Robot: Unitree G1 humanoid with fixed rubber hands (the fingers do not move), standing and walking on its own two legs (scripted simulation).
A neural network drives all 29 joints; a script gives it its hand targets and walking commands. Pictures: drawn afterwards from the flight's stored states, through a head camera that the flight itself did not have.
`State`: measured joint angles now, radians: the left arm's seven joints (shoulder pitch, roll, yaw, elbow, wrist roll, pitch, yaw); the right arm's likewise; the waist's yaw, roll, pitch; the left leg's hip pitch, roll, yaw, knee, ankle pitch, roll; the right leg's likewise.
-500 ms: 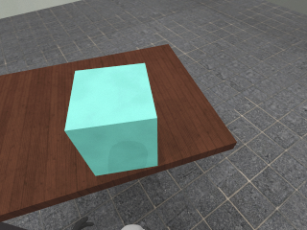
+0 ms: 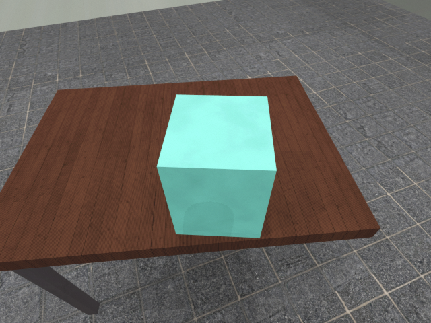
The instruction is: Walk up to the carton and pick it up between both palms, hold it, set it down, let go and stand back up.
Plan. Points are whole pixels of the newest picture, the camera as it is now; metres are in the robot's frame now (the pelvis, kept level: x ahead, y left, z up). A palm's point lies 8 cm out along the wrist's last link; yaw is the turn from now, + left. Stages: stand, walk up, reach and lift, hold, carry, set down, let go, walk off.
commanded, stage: walk up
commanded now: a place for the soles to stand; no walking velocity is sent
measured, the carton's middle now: (219, 168) +0.45 +0.02 +0.02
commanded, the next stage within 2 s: reach and lift in 1.78 s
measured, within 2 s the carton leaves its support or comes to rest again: neither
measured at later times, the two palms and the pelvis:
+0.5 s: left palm out of the picture +0.05 +0.25 -0.13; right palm out of the picture +0.05 -0.26 -0.13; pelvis +0.00 +0.00 +0.00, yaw +4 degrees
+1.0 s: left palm out of the picture +0.00 +0.28 -0.12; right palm out of the picture +0.08 -0.22 -0.12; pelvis -0.01 +0.02 +0.01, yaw +5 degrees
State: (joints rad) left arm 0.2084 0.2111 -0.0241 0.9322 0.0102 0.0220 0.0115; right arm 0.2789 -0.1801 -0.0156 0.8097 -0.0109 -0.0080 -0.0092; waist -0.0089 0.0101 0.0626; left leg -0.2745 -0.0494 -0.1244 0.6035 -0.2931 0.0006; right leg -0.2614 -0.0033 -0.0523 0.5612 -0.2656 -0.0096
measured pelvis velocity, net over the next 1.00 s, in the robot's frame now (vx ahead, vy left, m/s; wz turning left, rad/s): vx -0.01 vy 0.02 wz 0.09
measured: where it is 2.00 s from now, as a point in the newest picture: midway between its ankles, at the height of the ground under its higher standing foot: outside the picture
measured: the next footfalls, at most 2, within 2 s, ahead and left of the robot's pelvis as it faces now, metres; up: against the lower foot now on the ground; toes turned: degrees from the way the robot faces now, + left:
none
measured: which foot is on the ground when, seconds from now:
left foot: down 0.00-1.00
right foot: down 0.00-1.00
